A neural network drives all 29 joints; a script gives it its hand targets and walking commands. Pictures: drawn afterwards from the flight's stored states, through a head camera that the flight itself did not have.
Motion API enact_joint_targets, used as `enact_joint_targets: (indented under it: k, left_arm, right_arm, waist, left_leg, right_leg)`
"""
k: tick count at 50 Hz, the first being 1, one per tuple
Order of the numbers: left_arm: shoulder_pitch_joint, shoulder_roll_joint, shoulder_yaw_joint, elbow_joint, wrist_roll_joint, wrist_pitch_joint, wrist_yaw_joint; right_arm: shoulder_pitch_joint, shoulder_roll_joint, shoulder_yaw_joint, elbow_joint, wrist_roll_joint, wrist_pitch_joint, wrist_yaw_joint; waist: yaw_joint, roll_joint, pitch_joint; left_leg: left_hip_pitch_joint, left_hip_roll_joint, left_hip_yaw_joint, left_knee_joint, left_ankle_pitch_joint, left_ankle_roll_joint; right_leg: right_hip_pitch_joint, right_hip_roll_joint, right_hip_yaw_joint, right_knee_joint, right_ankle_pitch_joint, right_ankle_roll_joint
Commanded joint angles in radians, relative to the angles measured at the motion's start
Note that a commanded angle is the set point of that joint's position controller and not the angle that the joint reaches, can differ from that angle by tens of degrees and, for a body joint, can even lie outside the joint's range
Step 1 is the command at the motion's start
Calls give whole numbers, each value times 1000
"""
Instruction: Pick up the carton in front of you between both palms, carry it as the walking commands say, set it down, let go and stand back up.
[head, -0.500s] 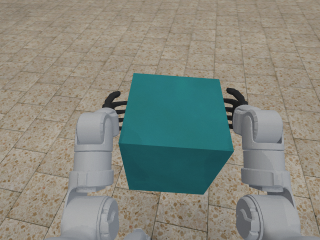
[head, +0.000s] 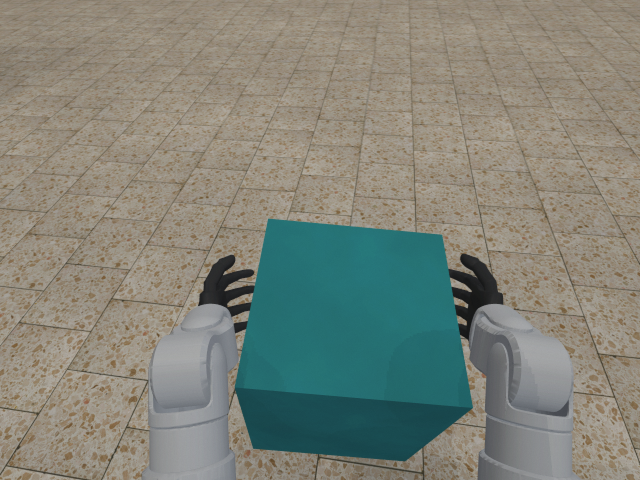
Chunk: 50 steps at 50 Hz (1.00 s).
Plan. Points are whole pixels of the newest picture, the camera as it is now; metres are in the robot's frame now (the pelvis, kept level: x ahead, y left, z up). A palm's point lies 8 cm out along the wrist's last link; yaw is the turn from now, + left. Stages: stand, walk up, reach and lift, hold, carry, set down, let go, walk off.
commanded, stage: carry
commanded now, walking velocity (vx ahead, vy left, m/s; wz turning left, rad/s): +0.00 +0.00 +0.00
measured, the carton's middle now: (341, 348) +0.29 +0.00 +0.02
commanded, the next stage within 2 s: hold in 1.68 s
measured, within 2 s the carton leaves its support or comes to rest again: neither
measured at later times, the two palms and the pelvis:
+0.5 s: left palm (197, 316) +0.30 +0.17 +0.09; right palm (450, 300) +0.31 -0.13 +0.09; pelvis +0.04 +0.01 +0.00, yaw +2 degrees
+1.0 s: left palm (196, 354) +0.27 +0.18 +0.05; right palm (444, 340) +0.28 -0.12 +0.05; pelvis +0.00 +0.02 +0.00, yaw +3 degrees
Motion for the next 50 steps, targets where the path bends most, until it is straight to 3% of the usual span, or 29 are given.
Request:
enact_joint_targets:
  k: [1,2,4,6,8,18,24,30,38,44,50]
  left_arm:
    - [-368,-945,-664,49,-381,30,-292]
    - [-377,-958,-661,51,-382,26,-294]
    - [-425,-971,-674,36,-393,17,-296]
    - [-462,-967,-690,37,-409,13,-296]
    - [-475,-951,-699,35,-416,7,-292]
    - [-504,-922,-725,34,-440,26,-294]
    - [-520,-929,-725,36,-448,21,-298]
    - [-479,-922,-691,115,-388,-21,-302]
    - [-517,-934,-647,197,-326,-165,-318]
    - [-466,-896,-567,291,-244,-273,-320]
    - [-505,-891,-464,416,-158,-409,-328]
  right_arm:
    - [-446,885,774,-11,423,50,267]
    - [-475,902,780,-6,430,45,272]
    - [-520,917,786,4,451,38,279]
    - [-526,908,782,27,453,31,277]
    - [-515,906,781,35,454,27,273]
    - [-458,889,729,97,403,33,256]
    - [-493,895,746,78,413,26,255]
    - [-473,907,734,163,386,-17,269]
    - [-512,916,690,244,325,-167,283]
    - [-452,876,612,352,227,-277,284]
    - [-496,868,509,465,132,-414,285]
  waist:
    - [-17,-184,-409]
    - [-11,-168,-380]
    - [-7,-110,-372]
    - [-7,-40,-345]
    - [-9,-43,-357]
    - [-11,17,-285]
    - [-12,-3,-263]
    - [-11,-10,-247]
    - [-9,-7,-199]
    - [-10,-23,-215]
    - [-7,-22,-199]
  left_leg:
    - [-144,49,-61,-143,46,-20]
    - [-96,40,-49,-170,120,-24]
    - [-14,73,-59,-128,215,-26]
    - [-24,99,-68,-98,370,-22]
    - [-4,106,-73,-76,463,-20]
    - [-20,117,-91,-56,604,3]
    - [-61,107,-104,-69,488,20]
    - [-90,102,-119,-92,395,28]
    - [-146,90,-127,-140,203,40]
    - [-144,85,-130,-137,161,48]
    - [-165,85,-138,-150,130,53]
  right_leg:
    - [535,-303,229,38,735,-94]
    - [467,-247,201,15,630,-60]
    - [380,-208,164,27,449,-22]
    - [358,-184,126,71,435,-17]
    - [344,-174,120,105,456,-21]
    - [232,-151,95,156,301,-7]
    - [233,-156,98,141,218,1]
    - [236,-154,99,118,135,5]
    - [233,-157,112,68,-1,9]
    - [238,-163,117,48,-11,13]
    - [224,-161,115,38,-56,19]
